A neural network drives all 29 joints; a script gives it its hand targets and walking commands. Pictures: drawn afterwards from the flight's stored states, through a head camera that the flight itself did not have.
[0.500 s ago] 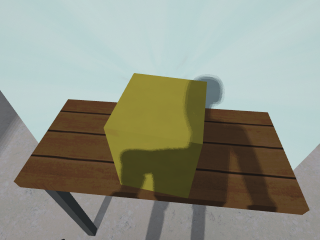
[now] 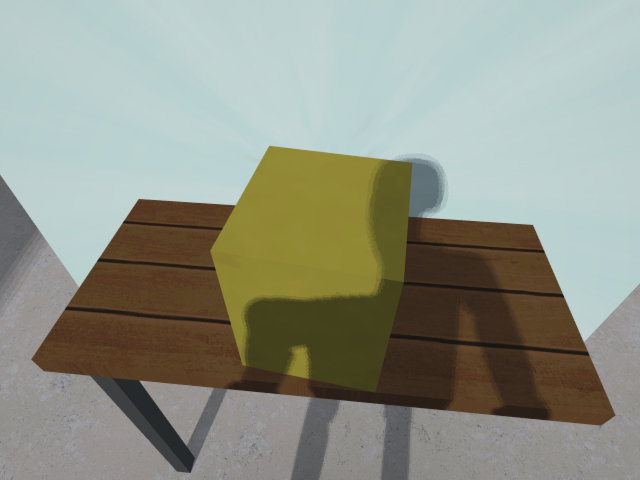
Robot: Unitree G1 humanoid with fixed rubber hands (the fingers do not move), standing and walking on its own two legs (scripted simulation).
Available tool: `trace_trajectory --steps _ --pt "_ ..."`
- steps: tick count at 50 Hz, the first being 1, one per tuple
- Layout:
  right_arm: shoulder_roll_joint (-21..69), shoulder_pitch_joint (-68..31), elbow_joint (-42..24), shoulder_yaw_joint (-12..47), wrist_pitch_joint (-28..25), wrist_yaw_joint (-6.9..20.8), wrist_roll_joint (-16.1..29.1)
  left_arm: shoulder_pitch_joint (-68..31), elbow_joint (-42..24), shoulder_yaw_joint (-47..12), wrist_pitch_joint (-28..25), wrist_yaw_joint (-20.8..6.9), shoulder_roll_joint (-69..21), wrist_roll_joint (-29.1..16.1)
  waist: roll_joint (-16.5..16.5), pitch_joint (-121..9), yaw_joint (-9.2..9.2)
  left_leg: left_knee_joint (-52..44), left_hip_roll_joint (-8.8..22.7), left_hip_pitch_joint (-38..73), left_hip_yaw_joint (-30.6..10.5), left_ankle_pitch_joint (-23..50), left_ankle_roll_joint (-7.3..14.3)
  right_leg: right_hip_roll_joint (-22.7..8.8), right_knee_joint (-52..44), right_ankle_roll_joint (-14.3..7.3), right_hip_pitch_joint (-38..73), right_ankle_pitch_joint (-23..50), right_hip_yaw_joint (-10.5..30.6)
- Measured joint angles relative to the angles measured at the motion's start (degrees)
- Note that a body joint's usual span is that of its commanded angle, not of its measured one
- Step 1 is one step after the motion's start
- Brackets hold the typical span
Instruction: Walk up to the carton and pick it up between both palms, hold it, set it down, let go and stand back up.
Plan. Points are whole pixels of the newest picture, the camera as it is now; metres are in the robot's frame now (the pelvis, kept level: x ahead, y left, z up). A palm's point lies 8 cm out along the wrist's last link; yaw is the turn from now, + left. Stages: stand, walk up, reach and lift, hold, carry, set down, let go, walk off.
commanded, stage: stand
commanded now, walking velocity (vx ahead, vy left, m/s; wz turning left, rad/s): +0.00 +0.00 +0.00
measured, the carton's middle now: (322, 269) +0.41 +0.02 +0.06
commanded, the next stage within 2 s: none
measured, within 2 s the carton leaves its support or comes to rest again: neither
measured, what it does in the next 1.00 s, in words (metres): stands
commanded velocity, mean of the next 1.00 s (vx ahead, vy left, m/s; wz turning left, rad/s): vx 0.00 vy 0.00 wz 0.00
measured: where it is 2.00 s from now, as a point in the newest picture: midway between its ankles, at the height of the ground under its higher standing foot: outside the picture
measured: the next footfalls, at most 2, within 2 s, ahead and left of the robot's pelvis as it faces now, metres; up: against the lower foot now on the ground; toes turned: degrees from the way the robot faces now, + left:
none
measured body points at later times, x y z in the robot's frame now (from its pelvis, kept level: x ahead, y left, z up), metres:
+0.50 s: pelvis +0.00 +0.00 +0.00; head -0.01 -0.01 +0.45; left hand +0.07 +0.29 -0.11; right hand +0.09 -0.29 -0.12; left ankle +0.00 +0.12 -0.74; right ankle +0.00 -0.13 -0.74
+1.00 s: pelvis +0.00 +0.00 +0.00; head +0.00 -0.01 +0.45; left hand +0.07 +0.29 -0.11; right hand +0.09 -0.30 -0.12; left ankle +0.00 +0.12 -0.74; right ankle +0.00 -0.13 -0.74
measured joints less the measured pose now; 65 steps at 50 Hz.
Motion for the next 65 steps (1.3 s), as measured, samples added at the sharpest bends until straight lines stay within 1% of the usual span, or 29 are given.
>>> trace_trajectory --steps 33,65 --pt "0.0 0.0 1.8 0.0 0.0 0.0 0.0 0.0 2.3 0.0 0.0 0.0 0.0 0.0 0.0 0.0 0.0 -0.6 0.0 0.0 0.0 0.6 0.0 0.0 -0.6 0.0 0.0 0.6 0.0" --pt "0.0 0.0 2.5 0.0 0.0 0.0 0.0 0.0 2.9 0.0 0.0 0.0 0.0 0.0 0.0 0.0 0.0 -1.0 0.0 0.0 0.0 0.8 0.0 0.0 -1.1 0.0 0.0 0.8 0.0"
